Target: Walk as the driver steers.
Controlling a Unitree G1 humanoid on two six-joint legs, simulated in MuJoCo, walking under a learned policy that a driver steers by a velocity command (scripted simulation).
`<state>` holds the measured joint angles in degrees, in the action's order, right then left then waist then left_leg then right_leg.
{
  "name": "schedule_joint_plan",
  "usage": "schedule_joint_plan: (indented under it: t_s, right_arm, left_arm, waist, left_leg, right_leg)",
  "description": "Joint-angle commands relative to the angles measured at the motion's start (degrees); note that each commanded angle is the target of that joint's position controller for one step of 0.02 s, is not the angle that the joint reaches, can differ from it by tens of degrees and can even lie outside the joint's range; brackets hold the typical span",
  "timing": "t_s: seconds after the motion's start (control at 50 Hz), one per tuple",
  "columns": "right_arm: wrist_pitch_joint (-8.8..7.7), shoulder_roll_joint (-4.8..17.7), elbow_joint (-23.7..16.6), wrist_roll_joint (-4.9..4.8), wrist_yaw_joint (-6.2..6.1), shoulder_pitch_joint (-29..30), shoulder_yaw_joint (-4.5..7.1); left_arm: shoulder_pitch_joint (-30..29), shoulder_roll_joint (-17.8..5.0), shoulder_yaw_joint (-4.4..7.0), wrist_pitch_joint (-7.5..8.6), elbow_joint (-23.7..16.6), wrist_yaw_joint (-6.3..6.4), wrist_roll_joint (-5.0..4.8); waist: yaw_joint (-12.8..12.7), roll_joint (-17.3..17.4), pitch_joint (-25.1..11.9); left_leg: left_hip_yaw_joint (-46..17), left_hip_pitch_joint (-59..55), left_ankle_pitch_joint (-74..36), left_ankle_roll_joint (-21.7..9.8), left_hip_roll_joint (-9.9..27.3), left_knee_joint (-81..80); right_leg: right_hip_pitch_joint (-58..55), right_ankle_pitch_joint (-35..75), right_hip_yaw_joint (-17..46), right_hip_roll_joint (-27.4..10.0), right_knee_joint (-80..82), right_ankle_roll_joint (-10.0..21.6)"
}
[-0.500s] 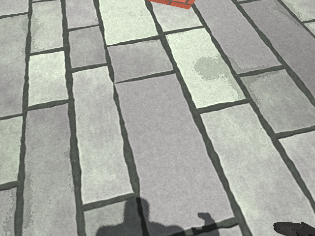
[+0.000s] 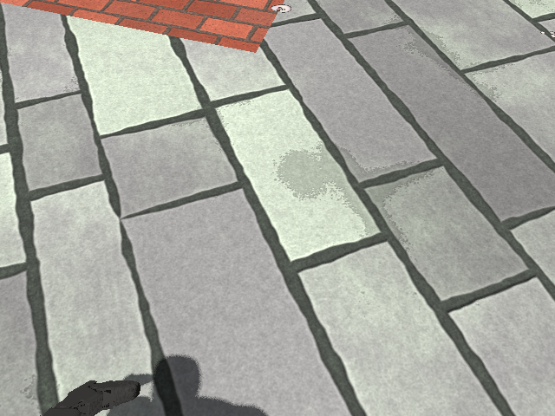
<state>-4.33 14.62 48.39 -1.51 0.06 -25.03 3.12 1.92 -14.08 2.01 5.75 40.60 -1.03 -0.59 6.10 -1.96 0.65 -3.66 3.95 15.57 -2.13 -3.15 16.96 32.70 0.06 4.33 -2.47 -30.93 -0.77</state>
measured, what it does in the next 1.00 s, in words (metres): walks ahead, turning left: right foot, then left foot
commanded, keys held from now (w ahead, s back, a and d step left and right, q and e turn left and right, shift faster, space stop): w+q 0.04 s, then q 0.56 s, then w+q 0.06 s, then w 0.12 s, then w+e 0.22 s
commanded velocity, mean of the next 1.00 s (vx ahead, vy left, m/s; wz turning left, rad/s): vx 0.24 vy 0.00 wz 0.40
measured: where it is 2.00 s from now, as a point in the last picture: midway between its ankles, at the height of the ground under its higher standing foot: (214, 333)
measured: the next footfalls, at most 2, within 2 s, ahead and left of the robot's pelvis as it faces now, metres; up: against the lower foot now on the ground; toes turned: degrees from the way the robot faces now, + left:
right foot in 0.08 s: +0.20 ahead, -0.14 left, +0.00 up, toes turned +5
left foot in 0.54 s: +0.23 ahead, +0.13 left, +0.00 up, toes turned +22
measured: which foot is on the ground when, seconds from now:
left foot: down 0.00-0.08, up 0.10-0.52, down 0.54-0.98, up 1.00-1.00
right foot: up 0.00-0.06, down 0.08-0.54, up 0.56-0.96, down 0.98-1.00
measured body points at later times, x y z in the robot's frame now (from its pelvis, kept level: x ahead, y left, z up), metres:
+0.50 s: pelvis +0.16 -0.01 -0.01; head +0.20 +0.01 +0.44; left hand +0.18 +0.30 -0.12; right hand +0.42 -0.21 -0.09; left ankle +0.20 +0.12 -0.73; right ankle +0.17 -0.14 -0.74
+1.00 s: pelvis +0.26 +0.01 -0.01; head +0.26 -0.01 +0.44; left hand +0.26 +0.32 -0.11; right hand +0.49 -0.18 -0.11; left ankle +0.19 +0.12 -0.74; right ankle +0.31 -0.08 -0.75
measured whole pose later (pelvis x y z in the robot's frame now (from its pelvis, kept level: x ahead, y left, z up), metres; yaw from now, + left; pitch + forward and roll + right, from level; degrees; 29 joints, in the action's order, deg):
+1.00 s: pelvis +0.26 +0.01 -0.01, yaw +25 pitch +2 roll +1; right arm -1.6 16.7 36.6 -0.1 0.6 -15.7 3.2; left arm 12.1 -16.3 2.8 4.0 45.9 -2.0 -0.9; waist 0.2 1.6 -3.1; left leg -2.0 16.5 19.3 -1.4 -1.2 33.3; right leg 18.2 -16.3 -1.2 0.0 -32.0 2.9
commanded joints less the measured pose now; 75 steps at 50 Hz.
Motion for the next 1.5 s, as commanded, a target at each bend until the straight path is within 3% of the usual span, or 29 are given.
schedule_joint_plan:
  t_s: [0.02, 0.06, 0.08, 0.1, 0.12, 0.16, 0.22, 0.36, 0.5, 0.54, 0.56, 0.58, 0.6, 0.64, 0.7, 0.86, 0.96, 0.98, 1.0, 1.02, 1.04, 1.1, 1.24, 1.34, 1.4, 1.42, 1.44, 1.46, 1.5]
  right_arm:
    - [0.06, 10.57, -3.64, -0.23, -0.79, 1.30, 2.65]
    - [0.53, 8.92, -4.46, 0.12, -1.00, 2.71, 2.16]
    - [0.50, 6.05, -6.56, 1.05, -1.07, 4.42, 1.14]
    - [-0.06, 0.63, -7.95, 0.61, -1.27, -3.72, -0.42]
    - [-0.08, 5.59, -7.45, -0.03, -1.43, -4.68, 0.51]
    - [1.43, 9.32, -8.20, 0.19, -1.79, 1.96, 2.07]
    - [4.23, 6.21, -9.30, 0.47, -1.56, 2.45, 2.24]
    - [5.44, 4.62, -13.96, 0.82, 0.05, 10.25, 1.81]
    - [6.50, 6.89, -18.58, 0.73, 2.03, 15.27, 3.22]
    - [6.20, 13.01, -17.80, 1.20, 0.61, 9.45, 5.56]
    - [6.13, 19.77, -19.23, 2.18, -0.51, 8.16, 6.65]
    - [5.02, 17.17, -19.69, 2.78, 0.08, 6.86, 5.56]
    - [4.15, 15.00, -19.49, 2.49, 0.63, 8.07, 4.89]
    - [3.80, 11.76, -18.58, 0.18, 0.32, 10.86, 4.10]
    - [3.99, 10.90, -19.94, 1.10, -0.54, 14.42, 3.40]
    - [2.17, 11.98, -16.79, 1.21, -0.01, 10.27, 3.14]
    - [1.99, 9.17, -15.71, 1.26, 0.48, 12.45, 1.90]
    - [1.75, 6.22, -16.38, 1.70, 0.39, 14.03, 0.98]
    - [0.73, 3.23, -18.40, 1.83, 0.48, 14.42, 0.34]
    - [-0.43, 7.01, -20.30, 0.20, 0.04, 17.64, 1.20]
    - [-1.26, 9.60, -19.84, -0.77, 0.03, 17.59, 2.00]
    - [-2.11, 8.46, -18.37, 1.92, 0.23, 18.32, 2.15]
    - [-2.41, 3.11, -18.82, 1.23, 1.31, 26.55, 0.65]
    - [-3.14, 5.60, -19.41, 0.16, 1.90, 29.48, 1.51]
    - [-3.53, 8.88, -16.98, 0.49, 1.00, 19.48, 3.33]
    - [-3.53, 11.46, -15.85, 1.31, 0.33, 10.54, 4.24]
    - [-2.73, 16.40, -14.32, 2.61, 0.05, 2.71, 5.37]
    - [-2.32, 13.26, -13.56, 2.14, 0.63, 2.62, 4.52]
    - [-1.68, 7.17, -13.65, 1.49, 0.34, 8.44, 2.75]
  left_arm:
    - [-2.52, -6.62, 2.08, 1.73, -4.70, -0.35, -0.43]
    - [5.76, -9.42, 3.60, 2.03, -2.59, 0.27, 0.35]
    - [14.21, -13.27, 4.66, 2.11, -2.03, 0.96, 1.78]
    - [18.18, -17.26, 5.55, 1.06, -1.28, 1.14, 2.66]
    - [18.56, -12.93, 4.60, 0.50, -1.59, 0.91, 1.89]
    - [12.34, -7.39, 2.81, -0.19, -2.41, 0.88, 1.27]
    - [6.04, -6.74, 2.72, -0.56, -1.61, 0.58, 1.60]
    - [3.34, -10.58, 4.06, -1.73, 0.51, 2.28, 0.87]
    - [4.74, -13.79, 5.15, -3.60, 2.05, 1.77, -1.65]
    - [9.56, -10.91, 4.50, -3.74, 3.21, 1.55, -0.55]
    - [9.83, -7.40, 3.02, -3.48, 0.54, 1.22, 2.50]
    - [7.61, -8.51, 3.05, -3.47, -0.03, 1.11, 2.05]
    - [4.58, -10.73, 3.63, -3.87, -0.52, 1.12, 0.26]
    - [4.91, -10.63, 3.84, -4.09, 0.07, 1.43, 0.51]
    - [4.64, -9.67, 3.66, -4.01, 0.13, 0.68, 0.24]
    - [2.86, -7.78, 2.17, -1.80, 0.34, -0.88, -0.40]
    - [11.91, -7.25, 2.06, -1.25, 3.44, -1.11, -0.40]
    - [15.93, -8.93, 2.37, -1.14, 4.48, -0.76, -0.32]
    - [19.24, -14.33, 3.46, -1.23, 4.99, -0.45, -0.20]
    - [22.22, -16.91, 4.37, -1.14, 4.62, -0.87, 0.72]
    - [20.66, -14.14, 3.62, -0.56, 3.70, -0.84, 0.78]
    - [18.16, -10.63, 2.61, -0.85, 1.96, -0.10, -0.02]
    - [21.87, -10.74, 2.92, -2.40, 2.97, 2.13, -0.55]
    - [23.39, -11.90, 3.72, -3.26, 3.32, 2.49, -1.43]
    - [20.59, -10.97, 3.86, -3.42, 2.11, 2.38, -1.21]
    - [18.89, -8.41, 3.01, -3.19, 0.54, 2.05, -0.32]
    - [23.60, -3.58, 1.61, -2.51, -1.24, 2.28, -0.80]
    - [26.15, -6.02, 1.68, -2.08, -1.56, 2.21, -1.84]
    - [18.32, -10.64, 3.06, -2.66, -1.56, 1.96, -1.86]
  waist:
    - [-4.08, 8.63, 0.20]
    - [-8.64, 8.14, -3.73]
    - [-12.53, 3.19, -11.58]
    - [-9.59, -13.19, -20.14]
    - [-9.96, -13.05, -21.27]
    - [-8.65, -3.96, -11.09]
    - [-4.57, -5.65, -4.85]
    - [-5.30, -4.00, -5.18]
    - [-5.79, -4.23, -4.13]
    - [-4.33, 5.06, -8.28]
    - [-5.91, 21.31, -9.51]
    - [-2.87, 16.43, -16.92]
    - [-2.24, 10.98, -14.95]
    - [-4.71, 6.16, -10.96]
    - [-6.30, 9.63, -7.46]
    - [-3.33, 10.80, -3.75]
    - [-8.37, 7.77, -2.43]
    - [-9.58, 2.92, -1.55]
    - [-8.41, -9.68, -0.31]
    - [-11.38, -14.50, 3.28]
    - [-10.29, -9.18, 4.75]
    - [-9.14, -3.31, 2.34]
    - [-11.08, -4.90, 1.26]
    - [-10.90, -6.13, 1.76]
    - [-4.68, -6.34, -3.05]
    - [-0.18, -3.21, -10.74]
    - [-0.12, 12.01, -20.84]
    - [-1.75, 20.29, -20.68]
    - [-2.00, 8.38, -5.59]
  left_leg:
    - [-13.48, 3.14, -11.89, -8.12, 14.79, -0.89]
    - [-11.66, 5.39, -18.03, -5.16, 10.49, 9.08]
    - [-8.11, 13.27, -12.51, -2.36, 6.05, 25.05]
    - [-1.32, 32.96, 16.02, 1.42, -1.15, 43.94]
    - [-4.81, 38.23, 21.96, 2.56, 1.34, 53.40]
    - [-2.98, 38.97, 15.55, 4.18, 5.03, 56.20]
    - [0.04, 30.91, 9.23, 5.31, 7.69, 51.20]
    - [2.84, 25.29, -6.69, 4.35, 8.07, 32.49]
    - [7.01, 19.21, -4.55, -0.05, 5.11, 15.18]
    - [0.69, 2.82, -29.41, -4.44, 7.02, 7.42]
    - [-20.61, -9.94, -53.62, -14.15, 21.94, 9.35]
    - [-27.90, -10.11, -49.39, -21.38, 26.83, 7.33]
    - [-22.56, -8.17, -45.54, -19.43, 23.57, 6.46]
    - [-17.92, -2.69, -17.73, -13.21, 17.57, 3.59]
    - [-17.24, 6.18, 6.21, -12.17, 14.24, -3.00]
    - [-16.09, 9.95, 12.84, -10.77, 15.59, -4.14]
    - [-10.44, 18.09, 18.08, -6.79, 12.58, 2.33]
    - [-6.05, 21.86, 15.64, -4.17, 9.25, 11.46]
    - [4.56, 33.37, 12.21, 0.33, 1.63, 28.09]
    - [2.41, 45.33, 19.45, 0.90, 0.49, 38.09]
    - [-1.57, 48.89, 14.83, 0.24, 3.83, 43.22]
    - [-0.93, 46.32, 1.57, 0.86, 6.18, 40.38]
    - [2.20, 30.74, -13.23, 5.11, 2.15, 18.46]
    - [0.60, 23.58, -13.29, 4.27, 1.31, 10.84]
    - [1.36, 7.20, -12.00, 0.55, 2.00, 6.52]
    - [-4.42, -7.28, -10.61, -3.04, 9.03, 8.61]
    - [-25.97, -28.40, -0.52, -10.46, 22.78, 7.02]
    - [-40.82, -27.37, 9.25, -13.22, 28.01, 0.89]
    - [-24.41, -12.21, 6.15, -9.76, 23.17, -0.92]
  right_leg:
    - [-8.04, -2.09, -0.90, 1.79, 3.86, 0.99]
    - [-21.13, -2.35, -1.41, 1.09, 7.30, 3.48]
    - [-35.44, 4.95, 6.01, -8.24, 4.73, 7.15]
    - [-54.21, 13.57, 25.21, -23.01, 4.52, 16.20]
    - [-52.42, 13.19, 31.81, -24.11, 6.81, 17.79]
    - [-39.58, 22.71, 15.31, -19.08, 7.11, 14.27]
    - [-23.16, 21.47, 3.76, -13.97, 13.10, 13.18]
    - [-22.04, 17.87, -7.50, -14.20, 16.24, 13.29]
    - [-27.61, 11.18, -9.68, -15.89, 6.69, 8.97]
    - [-19.79, 3.48, -14.93, -9.17, -10.03, 2.56]
    - [0.69, -33.77, -16.74, -0.60, -29.37, -2.89]
    - [5.30, -41.55, -4.33, 2.27, -39.88, -3.46]
    - [6.59, -37.68, -1.38, 0.99, -42.75, -2.82]
    - [7.27, -28.61, -0.47, -1.51, -35.44, -1.32]
    - [1.49, -21.27, -2.61, -0.19, -26.11, -0.77]
    - [-7.67, -16.77, -4.79, 0.43, -6.98, 1.41]
    - [-21.40, -16.73, -6.46, 1.96, 0.67, 5.77]
    - [-24.36, -21.61, 1.21, -2.75, 5.60, 7.62]
    - [-30.10, -33.79, 19.92, -11.71, 14.59, 13.25]
    - [-32.24, -41.58, 38.44, -18.71, 22.15, 19.71]
    - [-32.95, -42.09, 38.11, -18.84, 21.38, 19.22]
    - [-33.02, -24.25, 24.65, -12.13, 19.91, 14.82]
    - [-26.00, -3.64, 11.81, -5.32, 18.08, 12.17]
    - [-26.38, -4.43, 17.46, -7.53, 14.63, 11.34]
    - [-24.23, 5.31, 16.69, -4.68, 5.14, 8.38]
    - [-17.92, 2.09, 13.88, -1.69, -8.23, 6.52]
    - [0.73, -16.91, 6.00, 6.34, -28.74, 2.59]
    - [9.94, -33.67, 6.06, 4.62, -38.96, 1.96]
    - [12.23, -24.64, 3.86, -0.77, -42.64, 1.56]
Velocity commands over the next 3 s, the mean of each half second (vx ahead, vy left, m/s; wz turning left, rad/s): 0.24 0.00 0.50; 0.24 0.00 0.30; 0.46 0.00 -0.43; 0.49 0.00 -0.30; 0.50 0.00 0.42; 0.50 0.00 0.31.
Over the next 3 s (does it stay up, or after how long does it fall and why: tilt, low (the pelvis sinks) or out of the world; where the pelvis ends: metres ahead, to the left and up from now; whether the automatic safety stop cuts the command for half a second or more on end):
stays up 1.29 0.20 -0.02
